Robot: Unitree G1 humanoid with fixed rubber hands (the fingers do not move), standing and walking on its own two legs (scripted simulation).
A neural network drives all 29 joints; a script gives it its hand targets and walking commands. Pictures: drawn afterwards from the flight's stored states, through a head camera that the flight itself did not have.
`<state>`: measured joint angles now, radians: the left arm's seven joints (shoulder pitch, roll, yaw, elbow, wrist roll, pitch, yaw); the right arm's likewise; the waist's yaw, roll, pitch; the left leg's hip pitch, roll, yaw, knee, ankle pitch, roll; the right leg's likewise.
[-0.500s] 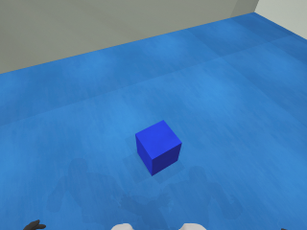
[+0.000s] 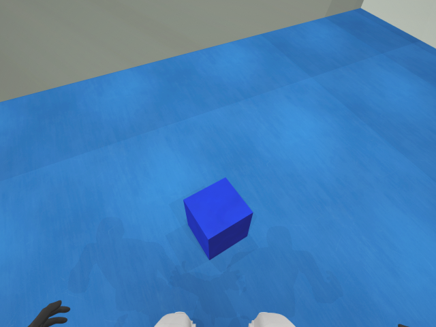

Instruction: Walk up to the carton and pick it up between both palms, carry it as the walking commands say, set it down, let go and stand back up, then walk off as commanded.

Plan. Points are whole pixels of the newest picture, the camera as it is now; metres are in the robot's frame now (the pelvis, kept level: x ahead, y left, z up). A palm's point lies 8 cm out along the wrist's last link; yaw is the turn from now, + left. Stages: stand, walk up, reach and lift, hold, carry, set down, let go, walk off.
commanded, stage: walk up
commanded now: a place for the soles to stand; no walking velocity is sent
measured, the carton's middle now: (217, 219) +0.59 +0.01 -0.62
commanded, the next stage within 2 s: none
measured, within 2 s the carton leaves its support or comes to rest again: neither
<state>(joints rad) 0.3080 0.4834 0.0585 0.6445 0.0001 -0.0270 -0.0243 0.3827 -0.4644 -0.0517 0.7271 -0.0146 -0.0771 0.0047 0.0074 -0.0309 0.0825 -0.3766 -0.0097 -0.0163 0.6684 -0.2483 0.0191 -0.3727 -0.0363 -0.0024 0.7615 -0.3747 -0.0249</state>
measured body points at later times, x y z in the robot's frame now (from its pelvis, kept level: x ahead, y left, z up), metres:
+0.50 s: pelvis +0.01 +0.01 +0.00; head +0.04 +0.02 +0.45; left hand +0.17 +0.34 -0.07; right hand +0.12 -0.32 -0.07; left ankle +0.05 +0.13 -0.71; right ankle +0.03 -0.12 -0.71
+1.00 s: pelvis +0.01 +0.02 +0.00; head +0.03 +0.03 +0.45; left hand +0.17 +0.34 -0.07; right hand +0.13 -0.31 -0.07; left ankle +0.05 +0.13 -0.71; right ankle +0.03 -0.12 -0.71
